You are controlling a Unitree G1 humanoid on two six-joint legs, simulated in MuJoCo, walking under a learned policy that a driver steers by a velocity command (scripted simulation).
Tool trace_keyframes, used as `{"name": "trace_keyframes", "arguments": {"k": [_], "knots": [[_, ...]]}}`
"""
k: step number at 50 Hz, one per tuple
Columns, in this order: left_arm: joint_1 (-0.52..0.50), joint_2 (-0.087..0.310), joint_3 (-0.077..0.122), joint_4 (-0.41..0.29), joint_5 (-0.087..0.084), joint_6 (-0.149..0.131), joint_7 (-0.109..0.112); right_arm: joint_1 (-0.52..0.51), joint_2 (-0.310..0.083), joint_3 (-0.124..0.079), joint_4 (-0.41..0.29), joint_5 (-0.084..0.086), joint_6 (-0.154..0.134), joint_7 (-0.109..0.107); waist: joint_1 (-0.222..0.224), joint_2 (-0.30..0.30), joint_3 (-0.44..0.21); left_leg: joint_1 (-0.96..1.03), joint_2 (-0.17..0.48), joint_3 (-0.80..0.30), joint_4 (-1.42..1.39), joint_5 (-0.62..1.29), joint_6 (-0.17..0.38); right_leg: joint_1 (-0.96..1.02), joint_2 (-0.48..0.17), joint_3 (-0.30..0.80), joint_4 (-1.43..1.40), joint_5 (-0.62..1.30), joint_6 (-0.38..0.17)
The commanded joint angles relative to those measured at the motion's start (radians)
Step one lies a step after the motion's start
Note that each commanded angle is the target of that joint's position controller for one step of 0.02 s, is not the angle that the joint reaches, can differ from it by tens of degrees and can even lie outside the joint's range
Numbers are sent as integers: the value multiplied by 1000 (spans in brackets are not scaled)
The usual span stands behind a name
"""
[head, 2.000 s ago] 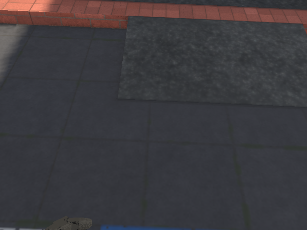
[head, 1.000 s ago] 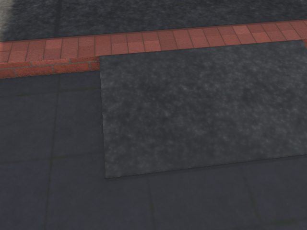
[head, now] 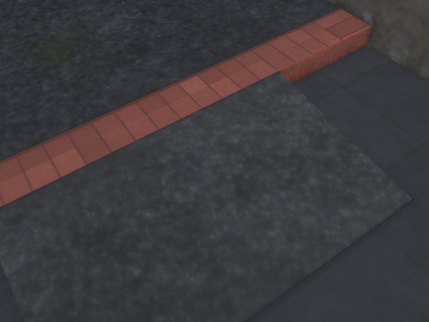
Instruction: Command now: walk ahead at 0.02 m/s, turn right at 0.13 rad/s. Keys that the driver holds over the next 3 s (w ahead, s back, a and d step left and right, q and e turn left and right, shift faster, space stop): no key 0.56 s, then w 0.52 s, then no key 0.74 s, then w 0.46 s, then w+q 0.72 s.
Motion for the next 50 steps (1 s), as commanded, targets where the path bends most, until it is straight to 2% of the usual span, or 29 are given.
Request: {"name": "trace_keyframes", "arguments": {"k": [1,2,3,5,6,9,12,20,28,29,30,31,32,33,34,35,37,38,40,41,42,43,44,45,46,47,48,50], "knots": [[-90,113,22,-71,10,-42,-2,-51,-67,-13,-58,-13,-20,-3,-3,-196,-37,99,4,-27,-28,22,-18,-62,-155,192,-274,-149,-104],[-74,114,22,-59,3,-51,-3,-42,-76,-15,-48,-19,-19,-5,4,-197,-35,118,9,-36,-52,72,-23,-52,-138,173,-261,-128,-80],[-57,108,18,-48,1,-57,-3,-30,-82,-16,-41,-17,-18,-4,1,-187,-32,142,22,-51,-74,102,-24,-56,-129,162,-252,-96,-67],[-27,90,10,-31,-1,-57,-3,-3,-90,-15,-21,-8,-19,-1,1,-139,-19,163,33,-56,-95,103,-17,-62,-107,145,-245,-128,-50],[-15,86,8,-29,-2,-56,-3,-5,-103,-19,-9,-4,-20,-1,13,-91,0,148,33,-56,-98,84,-11,-60,-93,134,-241,-131,-44],[-8,101,13,-13,-8,-58,2,-7,-87,-17,17,-7,-27,-4,13,-50,-2,141,35,-62,-107,118,-13,-19,-78,114,-206,-26,-45],[0,90,12,0,-12,-58,4,6,-84,-15,46,-1,-32,-8,15,-28,-35,158,38,-62,-103,160,-16,24,-67,96,-181,90,-47],[18,81,18,59,-20,-57,3,7,-92,-16,113,7,-23,-23,15,-30,-62,194,42,-61,-79,233,-8,65,-47,63,-159,250,-41],[37,88,20,136,-23,-61,9,-4,-91,-17,178,10,-7,-35,13,-38,-44,215,37,-57,-82,239,-2,66,-38,48,-172,271,-32],[59,87,20,155,-25,-60,11,9,-81,-15,193,11,-4,-35,15,-48,-63,221,19,-35,-74,149,-2,74,-34,45,-190,161,-37],[71,105,27,166,-30,-57,13,5,-79,-16,201,15,-1,-36,22,-70,-43,188,-14,1,-36,7,0,66,-37,64,-216,-17,-57],[82,137,37,170,-35,-55,14,-14,-78,-17,199,20,-2,-36,37,-108,-3,114,-43,36,27,-124,3,54,-69,123,-262,-246,-93],[103,166,45,172,-40,-57,16,-58,-78,-17,181,24,-10,-34,60,-151,54,5,-54,49,101,-180,9,54,-141,231,-334,-430,-139],[114,194,53,175,-45,-67,18,-100,-74,-15,158,32,-24,-29,75,-193,110,-81,-37,29,170,-182,28,52,-228,353,-399,-514,-190],[124,199,56,181,-46,-81,20,-128,-74,-15,141,40,-42,-22,81,-209,152,-150,1,-14,230,-193,50,59,-286,433,-433,-495,-227],[126,187,54,185,-43,-96,21,-132,-80,-17,136,48,-59,-12,79,-209,166,-222,30,-45,272,-231,69,113,-316,458,-436,-416,-245],[108,170,53,185,-53,-110,18,-120,-83,-17,140,52,-90,10,64,-164,141,-248,63,-57,203,-247,97,205,-309,395,-404,-252,-227],[86,173,55,182,-59,-110,15,-100,-77,-17,152,51,-99,18,46,-142,114,-162,53,-32,111,-187,99,192,-275,325,-382,-178,-202],[37,183,57,176,-63,-101,8,51,-76,-29,229,41,-101,26,-30,-121,31,199,-34,59,-44,55,74,30,-181,176,-297,-41,-150],[31,164,50,174,-55,-103,7,154,-101,-45,267,37,-95,23,-72,-99,-18,365,-50,44,-44,72,70,-52,-135,120,-197,59,-121],[0,100,29,156,-42,-108,3,280,-167,-64,288,34,-92,14,-124,67,-61,495,114,-195,-161,-33,124,-171,-38,1,111,80,-53],[13,51,20,114,-44,-127,8,373,-263,-78,301,31,-96,22,-122,326,-116,617,341,-666,-342,-172,280,-390,83,-34,414,-230,2],[13,114,35,122,-68,-142,7,295,-177,-48,286,24,-107,24,-84,179,-59,564,370,-717,-367,-281,307,-474,21,74,582,-269,-13],[10,131,38,125,-84,-154,-1,209,-134,-34,257,24,-115,23,-51,122,18,506,339,-605,-367,-280,276,-527,-32,84,619,-165,-41],[13,131,40,138,-80,-158,-3,152,-118,-27,235,20,-119,26,-27,79,42,463,295,-502,-378,-211,240,-520,-75,59,605,-68,-54],[-2,133,45,140,-66,-159,-3,127,-108,-20,225,20,-119,29,-16,51,60,432,269,-421,-388,-93,217,-512,-102,49,560,6,-54],[-7,130,49,142,-56,-155,-7,130,-85,-10,226,15,-115,30,-7,52,50,404,232,-336,-396,18,193,-465,-120,36,524,57,-49],[-13,95,45,144,-46,-144,-17,177,-87,-5,241,15,-107,25,-6,62,33,394,198,-239,-399,215,192,-441,-120,-4,477,110,-24]]}}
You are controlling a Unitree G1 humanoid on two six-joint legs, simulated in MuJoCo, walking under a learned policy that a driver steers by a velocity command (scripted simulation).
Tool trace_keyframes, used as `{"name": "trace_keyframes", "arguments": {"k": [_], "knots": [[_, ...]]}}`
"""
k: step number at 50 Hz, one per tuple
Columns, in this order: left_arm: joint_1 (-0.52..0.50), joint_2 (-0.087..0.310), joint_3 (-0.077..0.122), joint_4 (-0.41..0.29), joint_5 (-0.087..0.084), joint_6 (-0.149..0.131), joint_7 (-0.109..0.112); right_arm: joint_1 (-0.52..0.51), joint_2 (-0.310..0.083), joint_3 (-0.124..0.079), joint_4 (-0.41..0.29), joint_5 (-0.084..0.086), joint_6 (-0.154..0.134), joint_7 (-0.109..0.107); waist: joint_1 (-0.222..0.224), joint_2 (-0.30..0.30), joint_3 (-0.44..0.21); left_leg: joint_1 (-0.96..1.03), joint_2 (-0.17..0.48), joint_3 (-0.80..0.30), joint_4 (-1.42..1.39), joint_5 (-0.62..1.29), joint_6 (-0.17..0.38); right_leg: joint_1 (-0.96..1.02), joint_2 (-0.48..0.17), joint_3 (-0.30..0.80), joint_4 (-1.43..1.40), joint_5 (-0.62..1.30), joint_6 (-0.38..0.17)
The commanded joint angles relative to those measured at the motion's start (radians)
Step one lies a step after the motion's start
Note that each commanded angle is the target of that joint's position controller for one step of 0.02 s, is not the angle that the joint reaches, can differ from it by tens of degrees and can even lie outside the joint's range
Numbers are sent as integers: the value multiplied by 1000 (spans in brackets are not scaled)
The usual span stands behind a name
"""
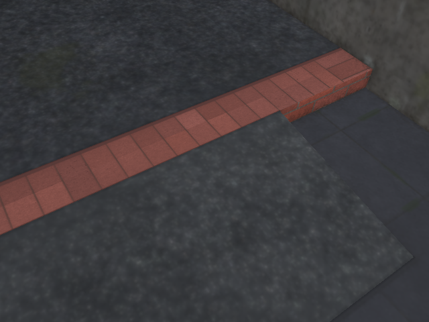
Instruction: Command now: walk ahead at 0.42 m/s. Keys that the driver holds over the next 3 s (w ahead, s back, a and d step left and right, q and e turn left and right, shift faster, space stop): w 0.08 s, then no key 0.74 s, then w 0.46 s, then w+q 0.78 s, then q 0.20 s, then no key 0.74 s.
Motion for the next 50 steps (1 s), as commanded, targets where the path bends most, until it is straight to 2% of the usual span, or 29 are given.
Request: {"name": "trace_keyframes", "arguments": {"k": [1,5,7,9,12,14,15,16,17,18,19,20,21,24,26,27,28,29,30,31,32,34,37,41,42,43,46,48,50], "knots": [[-76,42,12,-72,13,-7,-9,38,-127,-11,-28,-2,-2,-9,-4,111,64,127,244,-226,-208,284,124,-262,-64,8,-55,105,26],[-231,7,-7,-130,12,-4,-12,45,-152,-10,-34,-9,11,-31,-24,98,103,50,209,-126,-236,410,114,-218,-35,-30,-322,247,61],[-292,-4,-16,-145,14,-9,-19,72,-155,-9,-26,-10,18,-39,-39,108,107,9,187,-74,-218,532,96,-116,5,-68,-443,321,61],[-320,-1,-18,-154,11,-10,-29,105,-155,-9,-10,-4,27,-43,-38,121,94,36,201,-64,-180,589,91,-58,25,-61,-501,358,47],[-251,55,-1,-136,18,-11,-36,65,-163,-16,-15,1,39,-48,29,152,33,129,234,-78,-63,747,62,34,50,-27,-549,315,-6],[-42,108,26,-61,33,-15,-30,27,-165,-19,-27,3,51,-48,139,131,-85,135,184,-58,178,849,19,276,81,-46,-628,397,-50],[65,174,38,-31,53,-15,-21,95,-128,-7,-36,-20,48,-42,139,21,-208,-66,128,-45,403,586,-20,591,-60,75,-537,806,-107],[105,192,34,-16,54,7,-15,246,-29,23,-7,-37,43,-28,69,-209,-373,-347,-21,-35,780,-338,-76,900,-322,354,-481,1097,-273],[140,136,18,-11,39,14,-22,279,-62,14,30,14,37,-20,104,-166,-500,-394,-50,-191,971,-491,-83,879,-368,530,-588,817,-341],[21,118,13,-30,22,17,-21,150,-129,-6,-8,37,38,-20,93,-82,-330,-450,7,-174,998,-422,-80,687,-314,444,-679,558,-295],[-100,75,-3,-48,19,16,-14,40,-130,-9,-45,35,48,-31,66,-24,-175,-467,57,-123,942,-333,-85,501,-263,341,-742,403,-242],[-169,41,-18,-54,31,10,-12,2,-121,-13,-50,17,64,-47,35,22,-107,-406,96,-118,873,-267,-92,338,-227,275,-793,330,-210],[-207,37,-20,-47,44,8,-11,20,-102,-13,-50,4,82,-59,0,-12,-83,-307,118,-120,794,-226,-97,214,-192,220,-826,261,-185],[-233,39,-22,-23,65,15,-7,63,-45,0,-37,-4,106,-73,-36,-99,-65,-145,94,-65,552,-237,-109,57,-116,85,-846,267,-178],[-208,57,-19,-10,57,23,3,38,-53,5,-39,-13,116,-75,-22,-88,-100,-95,95,-59,400,-159,-103,77,-130,101,-845,132,-182],[-209,67,-18,-6,45,32,8,45,-61,3,-32,-15,123,-72,-33,-76,-109,-38,86,-43,316,-51,-92,58,-131,108,-849,-7,-165],[-205,69,-19,1,32,42,12,54,-69,0,-23,-22,129,-68,-45,-70,-100,24,70,-24,250,34,-76,16,-119,106,-855,-168,-132],[-184,43,-28,15,27,48,14,41,-82,-5,-25,-37,136,-64,-45,-57,-70,48,68,-26,219,33,-58,-22,-92,97,-853,-308,-78],[-153,19,-37,21,30,52,11,4,-118,-9,-42,-39,139,-66,-18,19,3,-18,109,-78,131,-25,-25,-23,-46,70,-831,-358,-16],[-131,32,-33,24,35,52,7,-31,-151,-14,-54,-27,137,-73,15,102,36,-72,152,-123,77,-95,10,12,-10,48,-758,-260,19],[-114,17,-34,23,32,57,13,-67,-148,-14,-38,-23,129,-70,49,212,39,-223,155,-151,14,-289,34,137,40,-22,-718,-116,45],[-114,39,-28,45,41,67,26,-116,-87,1,-43,-28,100,-63,54,189,43,-318,145,-156,-45,-299,1,287,35,-23,-662,22,51],[-89,35,-29,81,43,71,28,-94,-90,-1,-21,-9,78,-60,42,92,10,-224,99,-96,33,-95,-39,299,17,3,-680,77,29],[-106,26,-31,102,32,67,21,-62,-88,-1,2,-10,84,-65,23,48,-29,-142,87,-78,71,70,-29,308,10,5,-676,184,16],[-92,22,-32,116,30,70,21,-41,-86,-2,14,-8,87,-65,20,45,-55,-129,79,-67,68,-6,-21,325,23,-10,-668,100,14],[-85,31,-27,124,25,74,23,-35,-95,-7,18,-2,92,-67,20,45,-44,-143,70,-61,72,-126,-5,312,40,-24,-651,-46,9],[-83,52,-16,126,17,72,25,-46,-102,-14,-2,5,91,-71,24,30,64,-225,86,-96,86,-394,42,186,24,16,-656,-376,-27],[-43,45,-14,137,10,53,21,-37,-80,-11,-9,10,72,-69,36,4,95,-276,90,-96,134,-404,49,187,-13,80,-673,-429,-56],[59,72,-4,165,2,37,16,-68,-47,-3,-28,12,49,-60,76,-61,93,-411,58,-38,272,-322,35,315,-105,243,-741,-480,-119]]}}
Over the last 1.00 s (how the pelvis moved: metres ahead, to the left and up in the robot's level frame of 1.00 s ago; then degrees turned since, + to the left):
0.15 0.05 0.01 0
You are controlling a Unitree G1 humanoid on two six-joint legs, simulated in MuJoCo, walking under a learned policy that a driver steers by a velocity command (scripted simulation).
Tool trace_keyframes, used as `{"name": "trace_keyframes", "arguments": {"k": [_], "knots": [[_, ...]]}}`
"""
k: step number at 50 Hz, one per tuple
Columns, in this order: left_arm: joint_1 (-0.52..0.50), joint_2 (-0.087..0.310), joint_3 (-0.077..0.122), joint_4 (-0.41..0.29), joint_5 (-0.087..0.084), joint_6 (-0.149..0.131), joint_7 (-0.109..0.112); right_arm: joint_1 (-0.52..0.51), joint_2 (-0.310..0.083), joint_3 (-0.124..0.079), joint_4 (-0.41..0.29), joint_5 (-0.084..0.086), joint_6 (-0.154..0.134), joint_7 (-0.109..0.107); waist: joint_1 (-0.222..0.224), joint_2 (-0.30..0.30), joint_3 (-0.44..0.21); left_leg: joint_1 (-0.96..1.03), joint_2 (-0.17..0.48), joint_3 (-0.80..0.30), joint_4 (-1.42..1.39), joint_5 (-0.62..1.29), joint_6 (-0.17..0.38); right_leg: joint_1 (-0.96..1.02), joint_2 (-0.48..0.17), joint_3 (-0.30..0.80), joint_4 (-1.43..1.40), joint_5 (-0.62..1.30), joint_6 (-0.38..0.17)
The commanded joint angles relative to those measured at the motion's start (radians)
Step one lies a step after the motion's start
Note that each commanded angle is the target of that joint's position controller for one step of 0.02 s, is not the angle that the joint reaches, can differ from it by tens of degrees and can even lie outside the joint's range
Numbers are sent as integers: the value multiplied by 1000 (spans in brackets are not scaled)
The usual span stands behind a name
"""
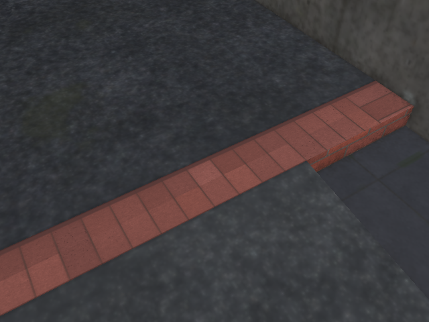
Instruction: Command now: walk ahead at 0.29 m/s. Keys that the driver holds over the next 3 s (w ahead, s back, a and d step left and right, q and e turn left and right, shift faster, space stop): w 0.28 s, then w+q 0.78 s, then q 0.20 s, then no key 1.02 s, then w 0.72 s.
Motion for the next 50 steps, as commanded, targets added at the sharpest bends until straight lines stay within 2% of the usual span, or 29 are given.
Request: {"name": "trace_keyframes", "arguments": {"k": [1,2,4,7,9,11,13,14,15,16,17,18,19,20,22,26,28,33,35,36,37,38,39,40,41,43,44,46,50], "knots": [[158,157,35,14,-11,-29,-4,-57,-46,-5,-74,5,-43,10,68,-176,95,-363,-15,52,109,6,21,199,-268,458,-301,-417,-170],[203,178,40,25,-8,-34,-3,-93,-47,-3,-93,9,-53,15,84,-203,83,-411,-16,50,189,22,20,235,-344,593,-348,-402,-223],[231,181,41,22,13,-56,-3,-170,-75,-7,-123,20,-69,27,106,-182,74,-577,22,-6,448,-89,18,332,-411,655,-366,-224,-255],[196,135,26,6,3,-67,-3,-184,-67,-8,-134,27,-87,49,66,-111,45,-661,96,-19,537,2,8,359,-350,470,-365,-68,-191],[120,120,17,-20,0,-46,2,-187,-35,7,-148,20,-86,62,20,-116,64,-476,96,24,344,8,-13,184,-278,299,-396,-25,-137],[76,167,25,-33,-4,-28,4,-113,-15,13,-126,11,-78,68,-49,-137,53,-141,12,126,158,88,-35,-49,-204,155,-369,5,-112],[85,169,19,-44,-1,-30,1,103,-92,-26,-49,5,-54,51,-143,-110,-14,164,-81,186,123,193,-35,-187,-171,98,-199,225,-90],[37,123,3,-69,2,-42,2,214,-164,-53,-33,-3,-47,43,-207,13,-32,274,19,0,-5,151,11,-272,-105,12,87,341,-31],[45,20,-26,-107,54,-58,-3,335,-291,-69,-19,8,-39,37,-192,359,-138,399,280,-449,-184,213,114,-393,-7,-9,501,-134,43],[123,2,-17,-104,13,-78,-16,315,-245,-46,-28,-11,-49,43,-126,339,-205,466,395,-876,-419,33,252,-546,47,139,723,-203,54],[41,48,-9,-136,-33,-93,-26,194,-210,-36,-54,-6,-65,50,-88,200,-43,366,397,-864,-442,-158,254,-675,-21,135,824,-152,35],[-57,66,-8,-167,-33,-101,-27,96,-156,-21,-78,-16,-78,57,-76,77,61,245,353,-703,-402,-96,231,-705,-76,118,827,-46,13],[-68,73,-4,-163,-13,-98,-23,40,-129,-8,-90,-24,-85,67,-41,14,94,146,293,-547,-393,63,200,-643,-110,114,776,49,10],[-26,79,2,-151,5,-92,-18,10,-110,-4,-94,-28,-84,70,-2,47,90,80,226,-417,-405,138,176,-559,-123,109,707,114,16],[3,83,9,-136,11,-83,-26,67,-69,3,-78,-20,-74,58,12,78,71,70,161,-294,-440,240,163,-474,-111,76,612,171,34],[-186,47,2,-199,19,-81,-29,132,-81,-2,-91,-15,-62,18,-9,35,71,67,126,-194,-462,411,164,-442,-62,31,330,279,94],[-291,27,-9,-235,4,-81,-33,138,-122,-16,-111,-16,-57,5,-29,73,79,40,129,-196,-473,395,160,-370,-33,25,165,321,116],[-357,89,2,-284,-11,-83,-44,168,-146,-39,-119,7,-50,-3,-14,117,81,110,201,-264,-431,412,151,-258,-27,34,19,233,103],[-221,146,33,-257,-14,-91,-41,134,-148,-41,-143,2,-42,-4,66,149,-8,98,176,-247,-287,677,122,-29,8,9,-23,162,70],[-39,194,59,-210,-14,-93,-32,82,-136,-35,-177,-9,-40,-3,152,138,-129,1,117,-205,-79,786,82,237,-31,55,-23,152,33],[143,267,78,-198,-5,-85,-21,95,-78,-15,-221,-33,-38,6,191,-6,-343,-206,26,-158,248,522,37,605,-259,317,-28,-42,-42],[185,314,83,-197,-11,-62,-22,223,40,12,-245,-9,-51,18,113,-344,-489,-501,-102,-123,544,-129,-16,840,-498,823,-236,-316,-190],[136,217,63,-195,-15,-57,-14,172,-80,-15,-233,41,-48,21,128,-289,-357,-632,-44,-147,720,-100,-11,722,-479,927,-375,-579,-191],[55,165,49,-197,-21,-64,-6,49,-130,-31,-274,41,-46,16,112,-187,-150,-684,0,-101,784,-16,-6,542,-442,751,-378,-465,-138],[-13,124,36,-197,-8,-67,-5,-9,-131,-34,-288,22,-41,14,81,-76,-65,-638,56,-80,778,74,-3,366,-394,552,-361,-249,-103],[-67,62,20,-164,36,-74,-18,30,-69,-34,-295,14,-26,19,-5,-114,-8,-516,109,-92,773,171,8,141,-304,310,-380,-35,-60],[-68,45,17,-149,33,-73,-22,49,-35,-28,-301,21,-14,25,-21,-136,4,-505,115,-80,796,170,9,95,-292,234,-397,-2,-55],[-57,66,21,-134,31,-75,-23,30,-28,-25,-335,26,3,28,-34,-119,30,-546,115,-68,836,199,-4,43,-298,147,-429,54,-79],[-21,141,30,-132,39,-76,-6,-66,-61,-20,-418,8,22,35,-37,-75,47,-666,134,-86,821,278,-60,69,-341,50,-452,118,-112]]}}
Over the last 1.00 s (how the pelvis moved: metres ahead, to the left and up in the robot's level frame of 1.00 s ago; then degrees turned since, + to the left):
0.28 -0.03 -0.01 1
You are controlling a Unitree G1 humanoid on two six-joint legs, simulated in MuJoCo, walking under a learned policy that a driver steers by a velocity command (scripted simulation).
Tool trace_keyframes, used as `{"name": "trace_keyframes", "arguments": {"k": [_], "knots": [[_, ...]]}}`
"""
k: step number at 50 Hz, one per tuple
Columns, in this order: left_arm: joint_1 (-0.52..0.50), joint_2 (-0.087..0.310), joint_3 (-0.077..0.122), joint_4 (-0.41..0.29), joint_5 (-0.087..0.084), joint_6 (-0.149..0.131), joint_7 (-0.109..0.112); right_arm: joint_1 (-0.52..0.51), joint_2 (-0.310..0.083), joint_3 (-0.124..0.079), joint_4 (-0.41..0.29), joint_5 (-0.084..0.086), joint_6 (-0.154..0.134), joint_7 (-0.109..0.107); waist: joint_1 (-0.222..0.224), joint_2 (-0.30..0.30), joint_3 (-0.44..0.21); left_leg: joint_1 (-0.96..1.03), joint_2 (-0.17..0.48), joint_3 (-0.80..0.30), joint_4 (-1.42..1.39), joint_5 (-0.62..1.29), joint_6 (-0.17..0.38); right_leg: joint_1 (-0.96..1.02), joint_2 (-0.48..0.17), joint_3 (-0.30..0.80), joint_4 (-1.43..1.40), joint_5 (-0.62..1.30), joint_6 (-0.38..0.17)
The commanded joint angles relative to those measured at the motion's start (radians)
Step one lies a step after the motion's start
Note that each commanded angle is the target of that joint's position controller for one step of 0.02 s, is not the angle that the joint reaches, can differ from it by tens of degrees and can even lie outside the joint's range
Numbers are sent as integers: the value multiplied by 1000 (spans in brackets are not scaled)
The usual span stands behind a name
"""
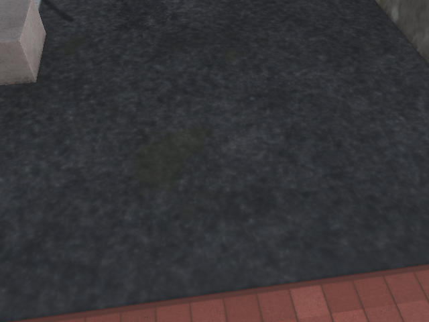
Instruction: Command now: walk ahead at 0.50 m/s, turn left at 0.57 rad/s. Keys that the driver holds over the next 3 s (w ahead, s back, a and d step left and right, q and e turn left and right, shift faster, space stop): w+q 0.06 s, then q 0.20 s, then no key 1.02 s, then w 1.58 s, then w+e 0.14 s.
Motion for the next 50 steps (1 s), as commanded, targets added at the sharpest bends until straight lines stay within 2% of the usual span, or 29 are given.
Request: {"name": "trace_keyframes", "arguments": {"k": [1,5,6,7,8,9,10,11,12,13,14,15,16,18,21,25,26,29,31,32,33,34,35,36,37,38,39,41,50], "knots": [[-115,124,12,-87,3,-19,12,42,3,17,-80,-9,12,12,-85,-89,51,-65,57,-53,-1,62,-33,-48,-302,129,-187,106,-209],[-54,182,29,-100,-11,7,24,-135,13,36,-157,-11,9,44,-14,-73,87,13,57,63,-307,-7,-15,29,-289,-1,-168,213,-176],[-46,207,37,-104,-19,21,26,-151,20,39,-171,-12,9,52,-9,-88,89,58,42,101,-379,-64,-5,49,-295,-23,-142,287,-170],[-40,234,45,-109,-26,34,27,-145,12,35,-180,-14,10,59,-15,-114,77,118,7,150,-434,-129,6,71,-300,-41,-88,463,-167],[-30,255,52,-115,-31,46,28,-113,-14,20,-181,-15,11,61,-32,-145,40,194,-47,196,-482,-157,21,104,-308,-53,4,725,-160],[-43,264,55,-123,-37,60,30,-6,-48,-4,-159,-12,11,63,-96,-161,-28,337,-118,232,-581,-99,46,124,-296,-82,163,973,-138],[-29,242,46,-131,-40,64,28,165,-127,-48,-110,-7,15,55,-172,-136,-135,594,-196,226,-707,16,83,79,-245,-98,380,1004,-98],[-10,159,19,-168,2,55,29,261,-249,-91,-93,5,34,31,-186,46,-191,866,-48,-64,-778,204,139,-197,-184,-91,691,428,-22],[76,17,-23,-226,58,24,0,196,-356,-90,-153,7,42,15,-48,320,-399,1117,216,-566,-858,389,334,-494,-18,65,984,-398,40],[-59,115,5,-246,-13,-1,-14,229,-284,-75,-175,-20,24,22,-154,146,-500,1089,279,-807,-1071,215,397,-573,18,236,1141,-339,41],[-180,137,13,-270,-60,-9,-10,195,-233,-57,-155,-35,-4,28,-151,39,-318,996,260,-664,-1069,170,335,-671,-21,216,1163,-240,17],[-189,99,3,-269,-46,-6,9,144,-171,-43,-140,-29,-18,21,-114,-15,-189,838,210,-518,-1032,205,278,-679,-70,210,1092,-151,-1],[-154,104,5,-247,-28,9,24,89,-124,-27,-141,-26,-25,17,-68,-9,-125,695,162,-382,-1013,315,238,-602,-107,214,1048,-94,-7],[-90,117,16,-238,-29,39,29,28,-88,-14,-155,-43,-33,15,-4,31,-124,555,100,-230,-1032,440,212,-452,-102,210,1018,-41,-25],[-94,82,12,-242,-19,58,29,33,-90,-14,-154,-42,-46,9,12,0,-128,544,77,-131,-1061,536,219,-426,-72,190,926,39,-12],[-191,45,-4,-278,-8,74,26,31,-69,-7,-145,-41,-24,-7,-15,40,-90,561,50,-84,-1090,362,203,-408,-71,188,655,103,24],[-205,37,-9,-284,-10,78,23,24,-83,-10,-141,-43,-18,-9,-20,70,-86,557,56,-89,-1097,291,203,-379,-71,187,583,109,27],[-237,66,-1,-290,-9,81,17,40,-81,-9,-117,-46,-9,0,-50,84,-67,553,68,-119,-1078,161,207,-287,-50,165,450,56,22],[-218,61,0,-284,-4,72,10,25,-48,5,-102,-35,-7,5,-33,78,-61,557,60,-133,-1025,120,186,-199,-34,148,303,82,-2],[-197,59,-1,-275,7,65,7,45,-19,16,-84,-34,-9,6,-19,51,-63,547,29,-121,-993,106,146,-114,-35,154,184,208,-18],[-185,95,4,-276,16,57,9,80,4,24,-71,-48,-16,3,-34,7,-84,529,-21,-98,-946,48,92,-26,-94,230,159,396,-39],[-232,161,17,-283,11,54,12,178,-5,20,-71,-51,-22,5,-125,-155,-98,500,-92,-56,-933,-10,45,-7,-147,297,183,431,-109],[-266,88,6,-279,-7,55,10,149,-10,24,-67,-59,-22,2,-107,-218,-126,568,-95,-29,-939,11,9,-54,-138,302,171,284,-143],[-283,41,-6,-281,-15,56,7,79,-39,19,-79,-55,-16,1,-75,-189,-104,604,-88,-31,-945,55,3,-93,-107,274,180,236,-128],[-266,44,-6,-274,-11,54,5,41,-52,15,-91,-46,-7,-5,-49,-132,-119,637,-79,-33,-929,132,10,-100,-83,246,205,257,-111],[-239,42,-6,-266,-11,53,7,24,-61,10,-93,-41,4,-6,-32,-63,-119,614,-83,-44,-930,97,25,-85,-61,219,206,236,-93],[-233,65,-1,-249,-10,51,10,21,-37,15,-99,-41,12,-5,-39,-75,-101,611,-84,-49,-945,79,31,-86,-59,217,206,214,-84],[-239,52,-5,-238,-11,54,14,29,-11,21,-94,-44,18,-3,-40,-77,-80,620,-81,-53,-956,84,31,-89,-56,212,208,215,-79],[-266,45,-7,-185,-12,68,28,36,4,17,-57,-40,16,-10,-30,-27,-46,622,-76,-60,-983,73,20,-67,-38,207,203,174,-72]]}}
Over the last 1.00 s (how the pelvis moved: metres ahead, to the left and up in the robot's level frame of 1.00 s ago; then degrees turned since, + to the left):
0.43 0.09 0.06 20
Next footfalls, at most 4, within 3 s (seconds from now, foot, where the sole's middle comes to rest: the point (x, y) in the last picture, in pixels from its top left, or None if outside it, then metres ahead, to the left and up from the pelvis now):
0.20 left None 0.26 0.18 -0.73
0.66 right None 0.37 -0.02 -0.72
1.58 right None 0.39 -0.02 -0.72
2.08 left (144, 252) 0.71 0.29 -0.72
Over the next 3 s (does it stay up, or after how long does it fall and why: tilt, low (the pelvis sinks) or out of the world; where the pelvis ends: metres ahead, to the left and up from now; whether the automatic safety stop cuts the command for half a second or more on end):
stays up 1.08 0.22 0.06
